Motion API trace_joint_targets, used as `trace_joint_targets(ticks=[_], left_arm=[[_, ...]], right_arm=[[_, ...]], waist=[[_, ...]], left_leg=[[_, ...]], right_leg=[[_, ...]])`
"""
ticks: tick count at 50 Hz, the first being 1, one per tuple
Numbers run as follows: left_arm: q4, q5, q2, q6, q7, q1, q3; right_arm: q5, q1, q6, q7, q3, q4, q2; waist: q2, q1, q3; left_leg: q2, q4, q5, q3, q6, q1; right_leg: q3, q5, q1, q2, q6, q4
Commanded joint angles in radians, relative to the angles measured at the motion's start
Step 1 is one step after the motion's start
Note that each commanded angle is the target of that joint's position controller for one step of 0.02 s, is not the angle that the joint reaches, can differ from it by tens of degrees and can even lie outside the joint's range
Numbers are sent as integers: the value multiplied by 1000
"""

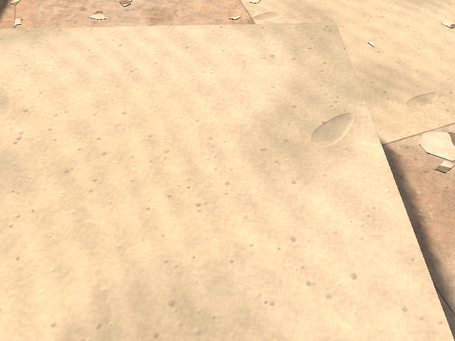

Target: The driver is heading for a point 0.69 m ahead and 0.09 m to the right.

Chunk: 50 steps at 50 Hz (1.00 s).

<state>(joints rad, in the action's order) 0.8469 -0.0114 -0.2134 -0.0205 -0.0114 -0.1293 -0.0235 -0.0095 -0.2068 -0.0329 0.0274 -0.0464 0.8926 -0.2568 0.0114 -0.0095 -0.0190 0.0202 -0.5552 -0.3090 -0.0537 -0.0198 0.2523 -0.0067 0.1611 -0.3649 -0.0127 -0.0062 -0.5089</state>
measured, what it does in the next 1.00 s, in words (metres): walks ahead: left foot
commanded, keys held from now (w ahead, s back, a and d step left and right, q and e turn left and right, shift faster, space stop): no key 0.20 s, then w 0.68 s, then w+e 0.12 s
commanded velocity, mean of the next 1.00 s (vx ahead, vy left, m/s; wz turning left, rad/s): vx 0.29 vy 0.00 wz -0.01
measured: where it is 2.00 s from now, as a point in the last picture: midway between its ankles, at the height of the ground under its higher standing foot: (241, 270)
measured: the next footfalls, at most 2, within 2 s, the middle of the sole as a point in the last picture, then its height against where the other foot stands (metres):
left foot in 0.94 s outside the picture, level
right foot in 1.50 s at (283, 263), level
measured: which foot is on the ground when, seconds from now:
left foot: down 0.00-0.46, up 0.48-0.92, down 0.94-1.00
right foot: down 0.00-0.96, up 0.98-1.00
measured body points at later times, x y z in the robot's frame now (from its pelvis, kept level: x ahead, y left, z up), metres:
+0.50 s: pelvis +0.09 -0.02 +0.00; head +0.10 -0.03 +0.45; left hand +0.18 +0.26 -0.12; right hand +0.09 -0.28 -0.15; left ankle -0.02 +0.13 -0.70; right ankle +0.10 -0.11 -0.73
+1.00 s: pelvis +0.33 +0.03 -0.01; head +0.37 +0.04 +0.44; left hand +0.28 +0.29 -0.16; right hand +0.54 -0.22 -0.10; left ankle +0.45 +0.12 -0.73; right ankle +0.12 -0.11 -0.68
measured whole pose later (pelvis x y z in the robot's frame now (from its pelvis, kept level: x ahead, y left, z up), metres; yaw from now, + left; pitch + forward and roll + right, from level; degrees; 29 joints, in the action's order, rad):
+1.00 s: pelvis +0.33 +0.03 -0.01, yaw -2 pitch +2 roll +0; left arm 1.03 0.02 -0.25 -0.06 -0.01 -0.43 -0.05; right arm 0.01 0.01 0.11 -0.03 -0.06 0.83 -0.24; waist -0.01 0.06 -0.05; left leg 0.00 -0.59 -0.12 0.06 0.06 0.50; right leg 0.05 0.52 -0.06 0.01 -0.02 -0.81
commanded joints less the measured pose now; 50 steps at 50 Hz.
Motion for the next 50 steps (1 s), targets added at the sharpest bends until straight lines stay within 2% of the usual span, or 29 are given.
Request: trace_joint_targets(ticks=[1,2,5,8,10,12,13,15,17,19,21,22,23,24,25,26,28,29,32,36,39,42,44,45,46,47,48,49,50], left_arm=[[-42,-9,-113,-17,1,5,-29],[-37,-6,-110,-18,-2,18,-30],[-8,1,-115,-15,-14,-10,-36],[18,6,-110,-11,-15,-22,-39],[34,8,-109,-6,-15,-26,-41],[60,12,-98,2,-16,-40,-40],[60,18,-103,1,-16,-26,-43],[31,33,-104,-21,-11,37,-43],[15,41,-101,-56,2,66,-42],[22,43,-104,-82,19,42,-45],[88,45,-110,-88,27,-95,-58],[129,39,-139,-83,25,-200,-77],[151,35,-218,-82,18,-326,-101],[171,31,-294,-84,27,-428,-112],[157,21,-203,-91,28,-357,-78],[131,20,-155,-97,29,-275,-63],[105,18,-137,-97,34,-207,-50],[107,14,-118,-93,34,-210,-41],[126,14,-140,-82,21,-265,-41],[126,12,-175,-72,2,-274,-47],[141,21,-175,-72,-1,-313,-50],[158,31,-172,-66,-3,-332,-55],[157,32,-186,-59,-4,-318,-63],[154,31,-196,-55,-4,-309,-67],[149,28,-200,-49,-3,-294,-67],[139,21,-183,-42,-2,-279,-59],[110,1,-137,-42,-1,-298,-39],[115,28,10,-60,5,-437,-4],[117,59,-120,-77,5,-346,-34]], right_arm=[[1,-53,11,2,-27,-14,-117],[-2,-36,23,1,-18,-13,-88],[-4,-30,58,-2,-16,3,-88],[5,-70,66,-1,-14,29,-85],[6,-80,64,1,-11,40,-80],[13,-118,58,2,-16,63,-89],[20,-129,56,3,-25,63,-119],[30,-156,68,4,-40,59,-169],[31,-159,95,7,-44,63,-167],[38,-142,106,2,-43,63,-145],[47,-69,97,-6,-44,47,-145],[41,-41,98,-6,-43,35,-142],[36,-9,104,-7,-29,11,-90],[32,-30,121,-3,-16,-19,-33],[48,-25,134,-7,-29,-18,-80],[61,-23,142,-17,-31,-14,-92],[49,-2,147,-20,-39,-6,-90],[40,5,142,-24,-44,-5,-92],[28,41,125,-33,-40,-17,-53],[27,197,122,-36,-22,-75,-23],[34,280,125,-47,-14,-99,-31],[38,329,131,-62,-12,-127,-46],[38,312,136,-70,-20,-131,-73],[37,273,138,-69,-31,-126,-95],[36,173,139,-64,-49,-102,-125],[38,-13,138,-55,-74,-49,-168],[21,-198,135,-42,-94,-17,-251],[8,-230,135,-54,-91,3,-277],[16,-183,141,-56,-64,-6,-174]], waist=[[32,20,25],[43,21,9],[54,26,13],[33,15,26],[26,11,20],[51,0,15],[86,-13,-22],[152,-44,-123],[166,-46,-176],[146,-21,-145],[120,55,-76],[95,101,-26],[-91,146,21],[-345,154,85],[-227,109,34],[-155,77,-29],[-73,49,-56],[-77,41,-47],[-80,41,-43],[-78,66,-80],[-86,86,-104],[-88,77,-123],[-94,47,-98],[-107,19,-63],[-118,-42,4],[-110,-129,113],[27,-170,278],[295,-82,431],[179,-112,322]], left_leg=[[56,147,-107,-59,85,75],[53,176,-140,-62,77,122],[45,168,-5,-48,48,106],[38,144,83,-37,49,64],[35,141,109,-34,53,53],[39,184,-114,-53,81,43],[70,223,-258,-109,119,38],[221,333,-427,-319,215,-13],[302,347,-283,-409,266,-80],[291,301,-71,-340,247,-153],[198,242,33,-194,182,-26],[143,149,154,-126,150,59],[29,-156,196,14,81,190],[-87,-467,-167,51,32,401],[-31,-631,-240,-48,51,497],[21,-669,-152,-58,81,531],[86,-593,9,-27,101,519],[102,-553,53,-14,97,480],[101,-441,122,32,55,472],[80,-179,273,57,18,447],[54,-61,356,78,21,387],[51,2,351,57,55,387],[37,30,299,63,84,337],[11,32,267,76,97,250],[-22,36,243,97,117,106],[-24,31,239,92,143,-143],[196,14,173,-157,202,-468],[407,199,-109,-645,336,-700],[371,284,-209,-651,281,-591]], right_leg=[[48,174,91,42,2,106],[42,102,141,41,6,71],[43,-69,181,47,-13,26],[42,-136,188,48,-16,14],[41,-150,188,47,-11,11],[-9,69,162,0,-8,-31],[-43,204,90,-32,-6,-88],[-55,260,-104,-26,-24,-199],[-3,274,-222,33,-57,-257],[-5,288,-204,55,-78,-176],[-68,83,128,-3,-75,7],[-47,30,307,-16,-73,8],[216,113,449,146,-139,137],[650,174,598,362,-282,307],[690,227,556,398,-296,313],[567,203,499,364,-260,304],[384,82,433,294,-204,332],[311,-2,410,261,-185,345],[206,-175,392,233,-193,369],[128,-177,325,215,-189,410],[91,-152,304,217,-185,424],[83,-188,378,259,-174,400],[74,-300,436,280,-156,343],[77,-456,442,279,-147,279],[64,-628,430,258,-132,153],[37,-646,336,203,-101,-59],[1,-296,95,126,-68,-399],[66,405,-220,-42,-26,-710],[170,402,-306,6,-42,-818]])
